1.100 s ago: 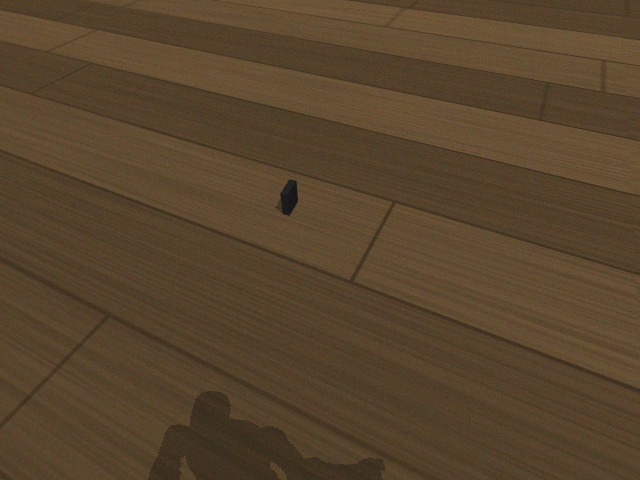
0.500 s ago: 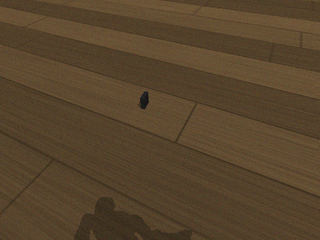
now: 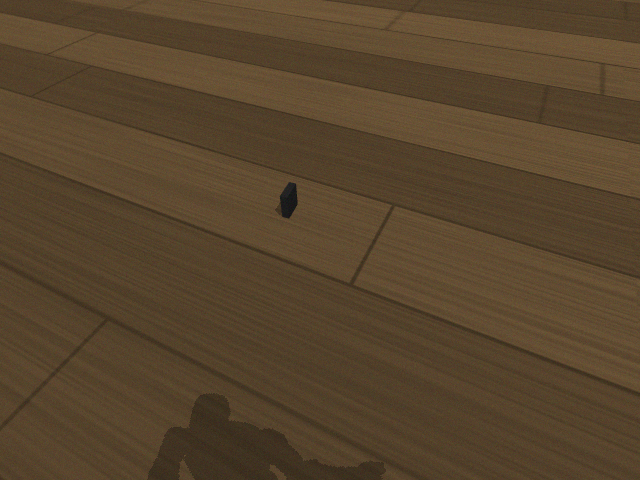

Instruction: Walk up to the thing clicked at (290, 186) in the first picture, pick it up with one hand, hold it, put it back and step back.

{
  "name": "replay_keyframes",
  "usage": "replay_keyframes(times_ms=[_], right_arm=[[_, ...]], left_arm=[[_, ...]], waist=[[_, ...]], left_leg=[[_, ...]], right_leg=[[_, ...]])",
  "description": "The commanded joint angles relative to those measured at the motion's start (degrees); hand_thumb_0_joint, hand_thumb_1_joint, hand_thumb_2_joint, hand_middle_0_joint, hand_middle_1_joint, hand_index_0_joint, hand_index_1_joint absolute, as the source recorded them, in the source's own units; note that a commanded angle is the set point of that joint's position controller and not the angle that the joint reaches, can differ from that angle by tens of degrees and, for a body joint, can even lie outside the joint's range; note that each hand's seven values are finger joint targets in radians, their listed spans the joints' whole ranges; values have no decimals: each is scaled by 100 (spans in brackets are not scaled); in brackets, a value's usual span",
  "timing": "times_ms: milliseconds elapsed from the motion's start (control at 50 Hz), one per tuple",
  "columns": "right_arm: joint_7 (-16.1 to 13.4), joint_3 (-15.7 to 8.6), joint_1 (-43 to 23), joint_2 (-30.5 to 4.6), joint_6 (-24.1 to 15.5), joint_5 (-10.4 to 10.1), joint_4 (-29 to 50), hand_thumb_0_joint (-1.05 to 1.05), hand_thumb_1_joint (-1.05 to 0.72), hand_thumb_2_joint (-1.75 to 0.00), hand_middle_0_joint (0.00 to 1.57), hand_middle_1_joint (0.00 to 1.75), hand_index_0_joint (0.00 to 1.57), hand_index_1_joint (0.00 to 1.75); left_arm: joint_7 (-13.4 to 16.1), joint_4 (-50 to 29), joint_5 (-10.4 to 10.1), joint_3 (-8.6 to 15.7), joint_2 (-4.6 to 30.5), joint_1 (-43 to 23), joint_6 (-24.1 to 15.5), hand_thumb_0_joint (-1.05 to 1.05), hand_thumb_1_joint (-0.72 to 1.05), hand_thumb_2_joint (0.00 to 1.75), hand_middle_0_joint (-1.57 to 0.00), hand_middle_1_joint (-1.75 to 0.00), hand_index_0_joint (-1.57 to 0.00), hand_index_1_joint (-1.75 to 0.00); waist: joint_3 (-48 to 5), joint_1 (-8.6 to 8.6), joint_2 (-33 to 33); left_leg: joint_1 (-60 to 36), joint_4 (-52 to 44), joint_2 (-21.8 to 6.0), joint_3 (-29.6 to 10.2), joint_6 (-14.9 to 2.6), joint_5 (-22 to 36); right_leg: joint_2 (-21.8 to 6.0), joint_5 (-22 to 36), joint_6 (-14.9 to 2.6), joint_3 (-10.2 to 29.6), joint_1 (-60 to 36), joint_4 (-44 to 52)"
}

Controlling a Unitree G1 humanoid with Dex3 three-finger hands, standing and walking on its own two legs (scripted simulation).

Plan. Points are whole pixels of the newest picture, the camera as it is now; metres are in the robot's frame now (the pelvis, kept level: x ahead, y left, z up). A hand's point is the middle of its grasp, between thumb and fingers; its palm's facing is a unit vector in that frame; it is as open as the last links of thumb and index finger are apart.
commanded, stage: stand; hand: left
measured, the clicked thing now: (289, 200) +1.42 +0.22 -0.72
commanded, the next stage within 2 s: walk up in 0.02 s
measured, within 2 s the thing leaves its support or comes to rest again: neither
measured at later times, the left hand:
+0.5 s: hand out of the picture +0.10 +0.33 -0.18, palm faces +0.00 -0.93 -0.36, open 7.4 cm
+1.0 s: hand (181, 303) +0.46 +0.30 -0.14, palm faces -0.10 -0.90 -0.43, open 7.4 cm
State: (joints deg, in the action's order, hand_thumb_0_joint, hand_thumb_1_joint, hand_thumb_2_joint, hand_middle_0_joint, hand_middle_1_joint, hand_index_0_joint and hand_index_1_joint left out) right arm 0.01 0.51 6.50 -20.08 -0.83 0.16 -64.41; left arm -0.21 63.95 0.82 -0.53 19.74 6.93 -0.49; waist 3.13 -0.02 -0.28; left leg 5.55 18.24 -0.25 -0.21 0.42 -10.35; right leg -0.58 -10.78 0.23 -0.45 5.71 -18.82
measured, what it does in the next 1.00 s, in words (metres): walks ahead: left foot, then right foot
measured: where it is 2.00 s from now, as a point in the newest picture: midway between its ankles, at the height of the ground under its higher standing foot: (341, 337)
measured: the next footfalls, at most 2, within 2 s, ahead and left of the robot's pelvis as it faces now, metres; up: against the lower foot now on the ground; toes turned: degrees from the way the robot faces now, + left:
left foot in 0.46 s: +0.28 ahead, +0.16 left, +0.00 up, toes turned +4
right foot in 0.96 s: +0.48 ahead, -0.12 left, +0.00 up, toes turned -7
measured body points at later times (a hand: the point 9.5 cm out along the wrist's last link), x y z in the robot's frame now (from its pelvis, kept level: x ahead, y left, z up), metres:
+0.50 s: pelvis +0.12 +0.04 -0.03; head +0.15 +0.06 +0.42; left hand +0.10 +0.38 -0.16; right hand +0.26 -0.28 -0.12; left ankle +0.24 +0.16 -0.75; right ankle +0.00 -0.12 -0.74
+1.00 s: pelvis +0.35 +0.01 -0.03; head +0.36 -0.02 +0.42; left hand +0.47 +0.34 -0.11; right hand +0.35 -0.32 -0.16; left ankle +0.24 +0.16 -0.74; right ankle +0.44 -0.12 -0.75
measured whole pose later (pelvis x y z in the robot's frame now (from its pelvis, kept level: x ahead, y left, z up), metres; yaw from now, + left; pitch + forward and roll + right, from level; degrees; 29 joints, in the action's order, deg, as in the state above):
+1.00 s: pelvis +0.35 +0.01 -0.03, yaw -3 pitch -2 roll +1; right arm 2.8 -4.1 21.4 -25.9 -3.8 0.3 -51.6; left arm -5.2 52.6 1.8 4.2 23.9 12.3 -3.2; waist 2.8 2.2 -4.0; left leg 2.3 33.9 -4.4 5.5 -0.1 -27.1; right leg -3.3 -9.5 -0.7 -3.0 22.7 -34.3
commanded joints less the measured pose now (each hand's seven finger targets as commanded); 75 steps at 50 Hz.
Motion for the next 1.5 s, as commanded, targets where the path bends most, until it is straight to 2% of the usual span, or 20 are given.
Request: replay_keyframes(times_ms=[0,40,140,220,300,380,440,480,500,620,820,920,960,1000,1120,1300,1380,1400,1440,1480], right_arm=[[91,-629,192,-1717,-218,137,617,0,-90,-90,20,30,20,30],[187,-707,91,-1771,-207,194,646,0,-90,-90,20,30,20,30],[254,-780,-22,-1557,-318,176,1040,0,-90,-90,20,30,20,30],[256,-700,-738,-1418,-302,238,1472,0,-90,-90,20,30,20,30],[344,-685,-367,-1399,-421,158,1430,0,-90,-90,20,30,20,30],[433,-747,35,-1330,-369,113,1469,0,-90,-90,20,30,20,30],[313,-1056,1714,-1685,-329,159,1049,0,-90,-90,20,30,20,30],[179,-1248,2396,-2283,-375,272,1126,0,-90,-90,20,30,20,30],[187,-1245,1689,-2467,-397,120,1404,0,-90,-90,20,30,20,30],[239,-881,616,-1718,-522,-2,1780,0,-90,-90,20,30,20,30],[280,-909,992,-1937,-583,-2,1855,0,-90,-90,20,30,20,30],[238,-858,1147,-1886,-494,21,1882,0,-90,-90,20,30,20,30],[216,-636,1496,-1362,-482,19,1937,0,-90,-90,20,30,20,30],[153,-626,1433,-1634,-436,-20,1964,0,-90,-90,20,30,20,30],[255,-636,1508,-1434,-338,-76,1672,0,-90,-90,20,30,20,30],[438,-701,572,-1266,-373,59,1964,0,-90,-90,20,30,20,30],[362,-865,1511,-1514,-450,136,1622,0,-90,-90,20,30,20,30],[294,-991,2167,-1860,-484,213,1472,0,-90,-90,20,30,20,30],[200,-1092,2064,-2388,-512,72,1825,0,-90,-90,20,30,20,30],[163,-1024,1613,-2142,-473,-72,1873,0,-90,-90,20,30,20,30]], left_arm=[[-105,-628,75,644,1803,118,-231,0,90,90,-20,-30,-20,-30],[-206,-675,151,677,1671,-54,-240,0,90,90,-20,-30,-20,-30],[-257,-809,136,759,1590,597,-340,0,90,90,-20,-30,-20,-30],[-233,-932,150,958,2232,1019,-433,0,90,90,-20,-30,-20,-30],[-199,-1126,78,814,1947,855,-487,0,90,90,-20,-30,-20,-30],[-206,-1361,23,759,1980,562,-445,0,90,90,-20,-30,-20,-30],[-236,-1570,-49,644,1746,502,-390,0,90,90,-20,-30,-20,-30],[-201,-1582,-66,460,1105,1318,-368,0,90,90,-20,-30,-20,-30],[-164,-1569,-65,579,1672,1211,-340,0,90,90,-20,-30,-20,-30],[-306,-1073,-57,676,1750,1601,-289,0,90,90,-20,-30,-20,-30],[-572,-1681,29,727,1498,210,-332,0,90,90,-20,-30,-20,-30],[-478,-1593,36,736,1466,456,-446,0,90,90,-20,-30,-20,-30],[-322,-1311,74,945,1973,1681,-559,0,90,90,-20,-30,-20,-30],[-249,-1350,-58,1044,2504,1883,-548,0,90,90,-20,-30,-20,-30],[-133,-1720,-134,781,1820,910,-565,0,90,90,-20,-30,-20,-30],[-181,-2015,-23,808,1909,898,-585,0,90,90,-20,-30,-20,-30],[-163,-2033,-33,711,1787,937,-494,0,90,90,-20,-30,-20,-30],[-149,-2055,-48,581,1453,1256,-474,0,90,90,-20,-30,-20,-30],[-86,-2001,-124,603,1581,1585,-381,0,90,90,-20,-30,-20,-30],[-64,-1902,-82,615,1896,1125,-389,0,90,90,-20,-30,-20,-30]], waist=[[-1106,2,131],[-88,-23,-241],[-127,-339,-88],[617,-678,612],[912,-379,689],[214,-158,1071],[-902,739,-123],[-1517,853,-1754],[-1149,649,-1207],[425,-120,-432],[482,187,-486],[-137,-25,-170],[-1042,-563,1091],[-924,-679,1568],[-73,-63,986],[70,-235,756],[-582,343,-96],[-950,619,-1045],[-1128,505,-1278],[-458,431,-620]], left_leg=[[-145,253,-539,-625,-649,-2257],[805,112,-694,-989,-768,-3442],[1127,459,-949,-1247,-883,-2212],[3994,3292,-197,-260,-253,-1812],[3341,2644,-505,-339,-174,-1707],[1661,1644,-293,213,-201,-387],[-1790,1116,10,419,-318,306],[-2581,172,-1748,-2623,-789,-2498],[-1459,-814,-2246,-3877,-1145,-4024],[1165,-949,-1522,-1209,-1025,-1948],[717,-916,-1452,-537,-1162,-1815],[275,559,-1333,-142,-989,482],[1247,3295,-626,467,-597,871],[3311,4916,93,186,-267,-2002],[2385,4378,-239,-376,-233,-692],[1908,1730,-486,154,-88,386],[-112,1170,-48,537,-385,190],[-1079,979,-398,-80,-645,-568],[-1573,-268,-2443,-4090,-1579,-2005],[-693,-314,-2284,-3202,-1596,-1186]], right_leg=[[-390,-2005,-391,472,-75,-238],[-452,-2981,-482,656,918,-566],[-480,-1655,-581,674,353,-787],[-2241,-3106,-1522,3464,-1055,1303],[-1785,209,-1447,1916,-808,734],[-1024,758,-947,485,-173,199],[-457,812,-622,-186,1667,-2181],[443,-2345,-421,436,3228,-4562],[271,-2036,-470,872,3079,-4903],[-484,-594,-136,617,2257,-4161],[-665,515,-94,74,2164,-1769],[-185,23,-264,-428,1034,-1069],[-582,-804,-574,408,-1003,-640],[-2386,-600,-1530,3627,-1919,173],[-1324,1215,-1170,746,205,211],[-1445,839,-1145,117,313,92],[-1028,1170,-856,-301,849,-1685],[-693,848,-670,-504,1615,-3218],[224,-2216,-410,112,3277,-5026],[-183,-1572,-405,668,3268,-5362]])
